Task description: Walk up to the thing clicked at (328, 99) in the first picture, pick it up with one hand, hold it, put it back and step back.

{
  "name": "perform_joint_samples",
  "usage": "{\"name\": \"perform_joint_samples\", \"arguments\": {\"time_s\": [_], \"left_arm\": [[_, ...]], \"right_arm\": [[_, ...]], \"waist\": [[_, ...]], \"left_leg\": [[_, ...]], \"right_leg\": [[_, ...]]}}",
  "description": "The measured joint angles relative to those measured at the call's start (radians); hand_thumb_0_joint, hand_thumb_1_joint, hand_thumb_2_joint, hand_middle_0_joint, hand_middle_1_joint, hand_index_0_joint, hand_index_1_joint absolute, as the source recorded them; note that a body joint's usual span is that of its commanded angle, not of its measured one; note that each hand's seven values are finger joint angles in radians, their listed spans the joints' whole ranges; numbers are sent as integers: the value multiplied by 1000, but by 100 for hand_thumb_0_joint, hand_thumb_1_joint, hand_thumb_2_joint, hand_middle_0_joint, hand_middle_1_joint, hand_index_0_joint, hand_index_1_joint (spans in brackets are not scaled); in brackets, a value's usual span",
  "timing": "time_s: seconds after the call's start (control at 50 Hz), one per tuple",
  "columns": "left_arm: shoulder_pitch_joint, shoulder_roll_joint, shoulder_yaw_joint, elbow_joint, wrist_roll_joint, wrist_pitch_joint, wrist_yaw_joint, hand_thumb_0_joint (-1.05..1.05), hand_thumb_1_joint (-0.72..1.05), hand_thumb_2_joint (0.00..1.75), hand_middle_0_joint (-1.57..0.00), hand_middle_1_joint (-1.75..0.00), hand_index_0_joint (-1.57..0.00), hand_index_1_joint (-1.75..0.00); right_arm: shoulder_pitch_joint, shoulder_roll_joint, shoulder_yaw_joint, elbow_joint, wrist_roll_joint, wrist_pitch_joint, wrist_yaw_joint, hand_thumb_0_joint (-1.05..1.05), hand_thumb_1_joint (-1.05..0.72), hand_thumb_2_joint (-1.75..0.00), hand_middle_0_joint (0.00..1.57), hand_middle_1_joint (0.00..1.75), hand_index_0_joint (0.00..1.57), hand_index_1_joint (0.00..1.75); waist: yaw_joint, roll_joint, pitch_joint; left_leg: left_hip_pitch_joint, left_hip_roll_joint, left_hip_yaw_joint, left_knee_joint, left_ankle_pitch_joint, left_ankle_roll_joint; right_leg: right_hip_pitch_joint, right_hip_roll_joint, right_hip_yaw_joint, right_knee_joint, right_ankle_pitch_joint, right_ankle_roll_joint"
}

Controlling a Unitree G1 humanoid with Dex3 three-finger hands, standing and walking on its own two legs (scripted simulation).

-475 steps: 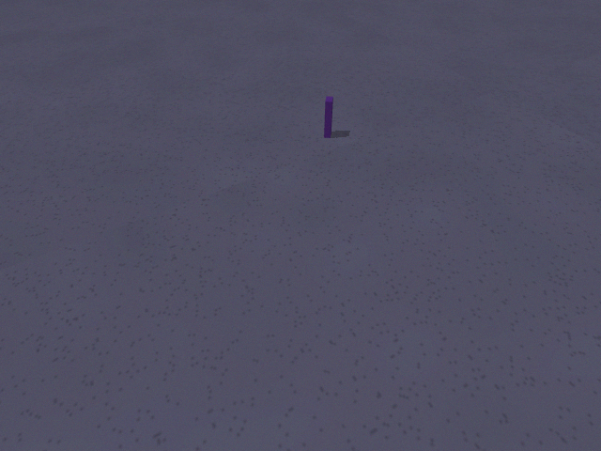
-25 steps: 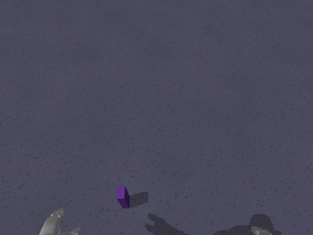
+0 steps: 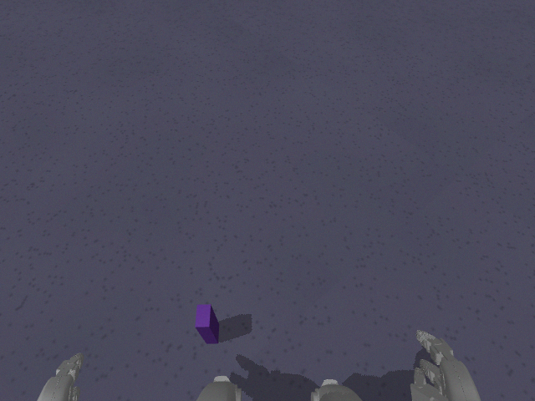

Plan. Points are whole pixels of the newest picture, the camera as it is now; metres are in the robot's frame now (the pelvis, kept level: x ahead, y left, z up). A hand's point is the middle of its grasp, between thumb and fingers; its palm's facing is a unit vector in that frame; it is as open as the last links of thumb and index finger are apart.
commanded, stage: go down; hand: left
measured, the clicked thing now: (208, 325) +0.37 +0.19 -0.59
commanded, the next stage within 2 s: none
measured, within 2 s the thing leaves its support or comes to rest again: neither
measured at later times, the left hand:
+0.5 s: hand (89, 395) +0.17 +0.31 -0.16, palm faces +0.14 -0.95 -0.29, open 17.0 cm
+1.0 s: hand (88, 352) +0.24 +0.36 -0.23, palm faces +0.17 -0.97 -0.17, open 17.6 cm
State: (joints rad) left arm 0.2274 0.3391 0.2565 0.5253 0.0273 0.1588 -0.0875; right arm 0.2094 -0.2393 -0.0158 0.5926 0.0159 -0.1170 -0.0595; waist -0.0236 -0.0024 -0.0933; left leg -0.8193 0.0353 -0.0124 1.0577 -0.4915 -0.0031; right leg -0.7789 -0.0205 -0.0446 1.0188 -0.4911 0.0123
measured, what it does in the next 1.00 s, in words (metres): lowers itself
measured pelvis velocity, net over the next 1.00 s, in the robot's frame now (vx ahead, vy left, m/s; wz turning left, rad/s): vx -0.06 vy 0.00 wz -0.04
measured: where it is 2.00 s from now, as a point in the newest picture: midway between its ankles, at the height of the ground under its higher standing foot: outside the picture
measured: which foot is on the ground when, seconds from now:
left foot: down 0.00-1.00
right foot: down 0.00-1.00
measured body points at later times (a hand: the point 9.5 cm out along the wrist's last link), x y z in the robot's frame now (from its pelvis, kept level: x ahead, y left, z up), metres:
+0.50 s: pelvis -0.01 +0.00 -0.06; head +0.11 +0.03 +0.37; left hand +0.16 +0.36 -0.14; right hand +0.16 -0.25 -0.15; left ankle +0.01 +0.12 -0.67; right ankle +0.00 -0.13 -0.67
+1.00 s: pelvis -0.06 +0.00 -0.18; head +0.13 +0.04 +0.23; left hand +0.23 +0.41 -0.22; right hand +0.11 -0.27 -0.28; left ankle +0.01 +0.12 -0.67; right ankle +0.00 -0.13 -0.67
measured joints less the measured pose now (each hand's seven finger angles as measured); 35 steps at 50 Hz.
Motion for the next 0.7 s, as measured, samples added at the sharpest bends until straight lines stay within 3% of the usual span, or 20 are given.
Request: {"name": "perform_joint_samples", "arguments": {"time_s": [0.16, 0.38, 0.52, 0.62, 0.7], "left_arm": [[40, 23, 27, -66, -14, 28, -17, -1, -48, 10, -10, -7, -9, -8], [58, 40, 69, -112, -54, -50, -76, -1, -48, 9, -10, -7, -9, -8], [-42, 79, 146, -5, -92, -173, -127, -1, -47, 9, -10, -6, -9, -7], [-173, 131, 211, 68, -129, -288, -210, -1, -52, 7, -11, -6, -10, -7], [-278, 174, 245, 141, -144, -340, -277, -1, -55, 6, -11, -6, -10, -7]], "right_arm": [[-12, 6, 12, -33, -13, -38, -13, 1, -83, -89, 21, 30, 21, 30], [-3, -2, 4, -38, -25, -61, 1, 1, -85, -89, 21, 30, 21, 30], [-16, -20, 6, -32, -26, -80, 12, 1, -87, -90, 21, 30, 21, 30], [-44, -40, 9, -11, -24, -91, 6, 1, -87, -90, 21, 30, 21, 30], [-65, -49, 17, 17, -26, -85, 5, 1, -87, -89, 21, 30, 21, 30]], "waist": [[-8, -6, -22], [-7, -3, -34], [-2, -8, -54], [0, -16, -61], [-2, -16, -72]], "left_leg": [[-59, 2, -13, 65, -34, -1], [-203, 2, -15, 189, -74, 3], [-375, -2, -16, 323, -102, 4], [-533, -4, -26, 460, -131, 1], [-636, -1, -34, 547, -147, -1]], "right_leg": [[-50, 1, -11, 54, -32, -1], [-193, 0, -9, 178, -72, 2], [-369, -6, -4, 323, -106, 1], [-525, -9, -8, 463, -141, -3], [-626, -6, -11, 548, -157, -6]]}}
